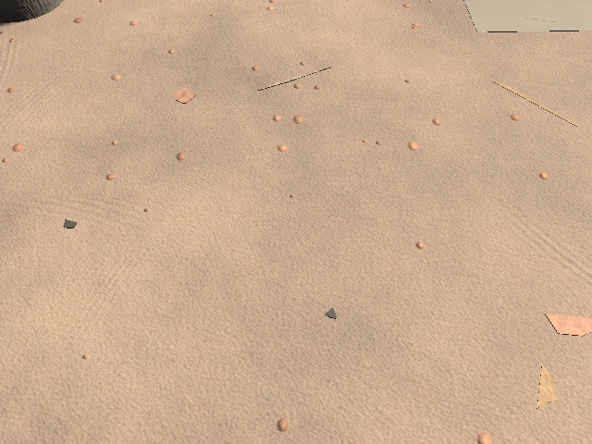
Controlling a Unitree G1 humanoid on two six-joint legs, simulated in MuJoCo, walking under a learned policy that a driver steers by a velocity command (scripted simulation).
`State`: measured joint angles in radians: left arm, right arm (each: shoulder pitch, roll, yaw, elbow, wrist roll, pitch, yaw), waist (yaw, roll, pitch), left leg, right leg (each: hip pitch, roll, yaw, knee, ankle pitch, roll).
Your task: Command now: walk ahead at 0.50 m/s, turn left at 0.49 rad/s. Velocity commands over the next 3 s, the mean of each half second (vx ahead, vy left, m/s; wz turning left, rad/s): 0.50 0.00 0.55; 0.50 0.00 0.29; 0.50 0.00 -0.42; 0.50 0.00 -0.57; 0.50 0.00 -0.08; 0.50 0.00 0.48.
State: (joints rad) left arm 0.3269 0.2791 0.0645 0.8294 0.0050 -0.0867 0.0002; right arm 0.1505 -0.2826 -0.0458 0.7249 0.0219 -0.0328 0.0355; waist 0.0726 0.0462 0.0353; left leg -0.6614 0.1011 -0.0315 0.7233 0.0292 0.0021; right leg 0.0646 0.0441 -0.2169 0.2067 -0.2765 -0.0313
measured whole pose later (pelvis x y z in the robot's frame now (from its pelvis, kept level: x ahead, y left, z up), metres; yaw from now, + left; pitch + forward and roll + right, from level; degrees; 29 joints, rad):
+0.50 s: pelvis +0.27 +0.05 +0.01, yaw +17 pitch +2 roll +0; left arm 0.04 0.29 0.04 0.69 0.00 -0.09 -0.01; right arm 0.33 -0.30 -0.07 0.70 0.02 -0.04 -0.01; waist -0.08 -0.04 0.04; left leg -0.13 -0.11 -0.14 0.37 -0.25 0.08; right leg -0.62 -0.06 0.11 0.61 0.01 0.07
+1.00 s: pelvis +0.53 +0.10 +0.01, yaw +25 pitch +2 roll -1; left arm 0.41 0.28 0.05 0.87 -0.03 -0.07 -0.01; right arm 0.06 -0.27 -0.03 0.63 0.01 -0.07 0.02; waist 0.12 0.04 0.03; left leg -0.57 0.06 -0.06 0.60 -0.07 -0.02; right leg -0.05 0.03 0.01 0.27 -0.25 -0.02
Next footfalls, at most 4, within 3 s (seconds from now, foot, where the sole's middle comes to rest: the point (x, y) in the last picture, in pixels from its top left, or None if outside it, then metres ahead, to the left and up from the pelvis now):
0.14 left None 0.25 0.13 -0.78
0.62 right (338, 417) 0.55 -0.02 -0.78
1.10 left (199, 363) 0.66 0.32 -0.78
1.60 right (292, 257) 0.99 0.12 -0.78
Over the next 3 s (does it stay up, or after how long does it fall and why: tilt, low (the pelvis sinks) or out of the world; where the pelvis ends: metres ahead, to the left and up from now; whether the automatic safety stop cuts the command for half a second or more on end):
stays up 1.54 0.15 -0.01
